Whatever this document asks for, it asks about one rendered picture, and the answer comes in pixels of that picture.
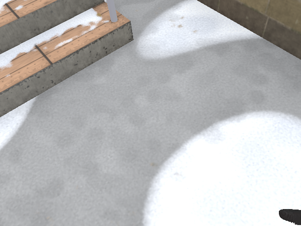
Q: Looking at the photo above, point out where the robot right hand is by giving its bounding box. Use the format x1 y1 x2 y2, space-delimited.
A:
278 209 301 225

